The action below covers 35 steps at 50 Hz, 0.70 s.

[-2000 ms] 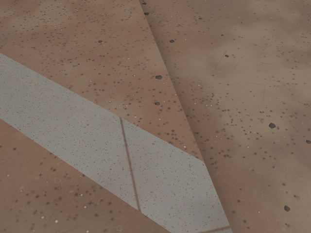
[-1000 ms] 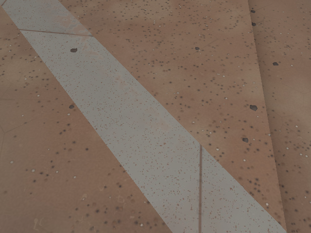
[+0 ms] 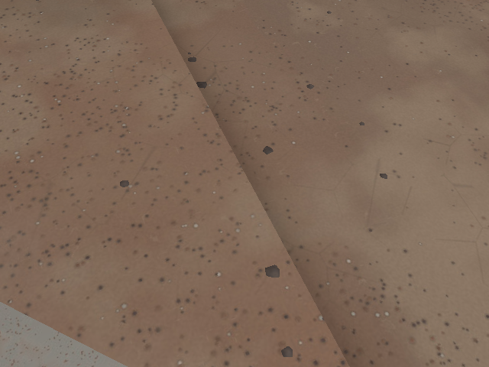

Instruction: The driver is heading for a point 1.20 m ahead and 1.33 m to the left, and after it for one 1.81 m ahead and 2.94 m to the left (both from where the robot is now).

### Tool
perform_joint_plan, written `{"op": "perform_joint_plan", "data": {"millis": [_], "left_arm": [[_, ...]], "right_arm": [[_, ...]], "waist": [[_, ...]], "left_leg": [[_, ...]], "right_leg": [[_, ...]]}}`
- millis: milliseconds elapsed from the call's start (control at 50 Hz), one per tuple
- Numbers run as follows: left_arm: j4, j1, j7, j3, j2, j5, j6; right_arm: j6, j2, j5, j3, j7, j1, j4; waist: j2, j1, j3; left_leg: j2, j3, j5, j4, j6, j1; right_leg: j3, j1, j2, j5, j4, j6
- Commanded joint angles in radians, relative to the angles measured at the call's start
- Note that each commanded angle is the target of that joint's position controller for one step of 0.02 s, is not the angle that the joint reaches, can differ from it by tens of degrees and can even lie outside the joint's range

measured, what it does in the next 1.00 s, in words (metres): steps on the spot, turning left: right foot, then left foot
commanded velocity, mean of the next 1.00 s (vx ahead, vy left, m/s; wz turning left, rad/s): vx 0.08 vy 0.00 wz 0.46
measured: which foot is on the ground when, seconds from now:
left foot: down 0.00-0.42, up 0.44-0.86, down 0.88-1.00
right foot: up 0.00-0.40, down 0.42-0.88, up 0.90-1.00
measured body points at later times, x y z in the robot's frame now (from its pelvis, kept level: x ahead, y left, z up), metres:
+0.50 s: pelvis +0.10 -0.02 +0.01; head +0.13 -0.03 +0.46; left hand +0.18 +0.27 -0.09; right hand +0.24 -0.28 -0.13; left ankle +0.06 +0.08 -0.69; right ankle +0.15 -0.10 -0.73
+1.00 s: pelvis +0.06 +0.01 +0.01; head +0.07 +0.05 +0.46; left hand +0.00 +0.30 -0.12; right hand +0.31 -0.16 -0.08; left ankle +0.01 +0.07 -0.73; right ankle +0.14 -0.10 -0.67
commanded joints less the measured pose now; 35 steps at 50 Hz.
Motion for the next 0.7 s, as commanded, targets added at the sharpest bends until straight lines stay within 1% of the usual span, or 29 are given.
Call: {"op": "perform_joint_plan", "data": {"millis": [20, 40, 60, 80, 100, 120, 160, 220, 280, 320, 360, 380, 400, 420, 440, 460, 480, 500, 520, 540, 560, 580, 600, 660, 700], "left_arm": [[-0.066, 0.006, -0.007, 0.009, 0.076, 0.025, -0.001], [-0.067, 0.012, -0.011, 0.004, 0.064, 0.03, 0.007], [-0.067, 0.011, -0.012, -0.001, 0.054, 0.028, 0.014], [-0.072, 0.007, -0.012, -0.005, 0.047, 0.023, 0.02], [-0.076, -0.006, -0.011, -0.009, 0.043, 0.019, 0.025], [-0.084, -0.028, -0.008, -0.012, 0.04, 0.016, 0.03], [-0.1, -0.082, 0.0, -0.019, 0.037, 0.011, 0.039], [-0.122, -0.162, 0.01, -0.023, 0.042, 0.005, 0.051], [-0.143, -0.225, 0.022, -0.026, 0.049, -0.002, 0.058], [-0.154, -0.245, 0.029, -0.028, 0.052, -0.008, 0.056], [-0.157, -0.226, 0.036, -0.029, 0.053, -0.015, 0.046], [-0.151, -0.192, 0.039, -0.03, 0.049, -0.016, 0.04], [-0.142, -0.145, 0.044, -0.029, 0.051, -0.011, 0.03], [-0.145, -0.121, 0.054, -0.017, 0.106, 0.004, 0.021], [-0.176, -0.188, 0.058, -0.002, 0.199, 0.006, 0.028], [-0.164, -0.138, 0.05, 0.003, 0.179, -0.002, 0.042], [-0.172, -0.148, 0.047, -0.013, 0.12, -0.005, 0.046], [-0.181, -0.2, 0.045, -0.022, 0.083, -0.005, 0.048], [-0.195, -0.24, 0.046, -0.024, 0.073, 0.002, 0.05], [-0.197, -0.244, 0.049, -0.022, 0.079, 0.007, 0.05], [-0.196, -0.231, 0.047, -0.02, 0.083, 0.011, 0.049], [-0.193, -0.215, 0.044, -0.016, 0.086, 0.012, 0.048], [-0.189, -0.196, 0.043, -0.012, 0.092, 0.013, 0.046], [-0.174, -0.149, 0.04, 0.001, 0.109, 0.012, 0.045], [-0.171, -0.144, 0.033, 0.009, 0.123, 0.016, 0.045]], "right_arm": [[-0.01, -0.067, 0.023, -0.017, 0.003, 0.106, 0.003], [-0.015, -0.068, 0.027, -0.015, 0.004, 0.114, 0.022], [-0.019, -0.082, 0.026, -0.017, 0.005, 0.13, 0.034], [-0.02, -0.105, 0.025, -0.024, 0.004, 0.136, 0.04], [-0.017, -0.126, 0.024, -0.03, 0.003, 0.14, 0.045], [-0.011, -0.139, 0.021, -0.034, 0.001, 0.146, 0.047], [0.005, -0.147, 0.019, -0.039, -0.002, 0.165, 0.052], [0.028, -0.155, 0.017, -0.048, -0.007, 0.192, 0.051], [0.052, -0.164, 0.01, -0.059, -0.011, 0.205, 0.047], [0.067, -0.171, 0.005, -0.067, -0.014, 0.2, 0.04], [0.082, -0.177, 0.002, -0.074, -0.016, 0.173, 0.027], [0.089, -0.176, 0.007, -0.075, -0.018, 0.141, 0.017], [0.094, -0.169, 0.017, -0.074, -0.02, 0.105, 0.005], [0.094, -0.123, 0.025, -0.063, -0.021, 0.119, -0.012], [0.093, -0.042, 0.037, -0.045, -0.021, 0.184, -0.034], [0.101, -0.146, 0.004, -0.069, -0.029, 0.206, -0.012], [0.106, -0.17, -0.004, -0.081, -0.027, 0.196, 0.001], [0.114, -0.161, -0.004, -0.083, -0.021, 0.179, 0.012], [0.124, -0.154, -0.003, -0.083, -0.014, 0.174, 0.015], [0.131, -0.148, -0.001, -0.081, -0.003, 0.171, 0.012], [0.136, -0.144, 0.005, -0.079, 0.005, 0.163, 0.011], [0.139, -0.141, 0.012, -0.077, 0.011, 0.145, 0.003], [0.141, -0.138, 0.016, -0.074, 0.016, 0.123, -0.006], [0.15, -0.124, 0.011, -0.064, 0.023, 0.068, -0.029], [0.153, -0.115, 0.011, -0.057, 0.029, 0.04, -0.044]], "waist": [[0.072, -0.025, -0.083], [0.102, -0.011, -0.098], [0.11, -0.006, -0.116], [0.111, 0.001, -0.129], [0.105, 0.006, -0.137], [0.102, 0.003, -0.14], [0.108, -0.011, -0.142], [0.117, -0.037, -0.14], [0.121, -0.059, -0.116], [0.129, -0.069, -0.098], [0.136, -0.061, -0.085], [0.133, -0.037, -0.079], [0.121, -0.006, -0.074], [0.018, -0.017, -0.103], [-0.23, -0.081, -0.115], [-0.188, -0.049, -0.149], [-0.09, -0.067, -0.121], [-0.05, -0.083, -0.074], [-0.069, -0.096, -0.068], [-0.115, -0.093, -0.068], [-0.123, -0.085, -0.078], [-0.121, -0.076, -0.089], [-0.118, -0.065, -0.096], [-0.124, -0.035, -0.097], [-0.133, -0.027, -0.096]], "left_leg": [[0.274, -0.333, 0.694, -0.216, 0.18, 0.306], [0.243, -0.285, 0.795, -0.217, 0.168, 0.282], [0.228, -0.262, 0.882, -0.213, 0.168, 0.274], [0.22, -0.245, 0.933, -0.209, 0.175, 0.269], [0.213, -0.232, 0.951, -0.208, 0.18, 0.263], [0.205, -0.225, 0.947, -0.206, 0.182, 0.256], [0.19, -0.225, 0.886, -0.201, 0.174, 0.24], [0.182, -0.262, 0.724, -0.193, 0.155, 0.21], [0.183, -0.327, 0.579, -0.176, 0.157, 0.199], [0.185, -0.381, 0.509, -0.153, 0.16, 0.201], [0.18, -0.442, 0.451, -0.127, 0.148, 0.195], [0.161, -0.461, 0.398, -0.106, 0.125, 0.173], [0.126, -0.464, 0.297, -0.069, 0.082, 0.122], [0.068, -0.412, 0.079, 0.037, 0.028, 0.043], [-0.099, -0.198, -0.363, 0.247, -0.028, -0.117], [-0.1, -0.103, -0.508, 0.45, -0.043, -0.122], [-0.061, -0.124, -0.452, 0.547, -0.05, -0.119], [-0.034, -0.124, -0.38, 0.59, -0.065, -0.117], [-0.023, -0.112, -0.324, 0.61, -0.081, -0.119], [-0.025, -0.097, -0.293, 0.636, -0.097, -0.124], [-0.029, -0.086, -0.27, 0.65, -0.11, -0.122], [-0.028, -0.078, -0.256, 0.645, -0.118, -0.126], [-0.024, -0.073, -0.249, 0.626, -0.123, -0.135], [0.003, -0.06, -0.257, 0.524, -0.126, -0.144], [0.021, -0.043, -0.273, 0.433, -0.118, -0.102]], "right_leg": [[-0.023, -0.275, -0.11, 0.067, 0.09, 0.034], [-0.037, -0.238, -0.117, 0.078, 0.051, 0.049], [-0.051, -0.214, -0.112, 0.086, 0.027, 0.062], [-0.062, -0.21, -0.108, 0.089, 0.004, 0.075], [-0.07, -0.213, -0.108, 0.096, -0.03, 0.087], [-0.077, -0.219, -0.107, 0.103, -0.07, 0.096], [-0.084, -0.223, -0.107, 0.134, -0.143, 0.106], [-0.08, -0.205, -0.106, 0.188, -0.213, 0.103], [-0.068, -0.201, -0.097, 0.168, -0.269, 0.1], [-0.058, -0.19, -0.088, 0.124, -0.322, 0.092], [-0.048, -0.139, -0.077, 0.091, -0.424, 0.076], [-0.048, -0.075, -0.074, 0.125, -0.527, 0.066], [-0.041, 0.023, -0.09, 0.22, -0.684, 0.053], [0.083, 0.131, -0.237, 0.258, -0.772, 0.018], [0.345, 0.217, -0.486, 0.54, -0.816, -0.078], [0.385, 0.154, -0.556, 0.699, -0.786, -0.194], [0.314, 0.121, -0.511, 0.691, -0.784, -0.203], [0.206, 0.073, -0.445, 0.644, -0.79, -0.174], [0.127, 0.065, -0.387, 0.59, -0.795, -0.136], [0.072, 0.066, -0.358, 0.638, -0.787, -0.128], [0.031, 0.073, -0.34, 0.675, -0.778, -0.128], [0.01, 0.089, -0.339, 0.683, -0.772, -0.133], [0.0, 0.11, -0.347, 0.672, -0.77, -0.14], [-0.005, 0.15, -0.384, 0.588, -0.776, -0.157], [-0.024, 0.137, -0.397, 0.536, -0.773, -0.157]]}}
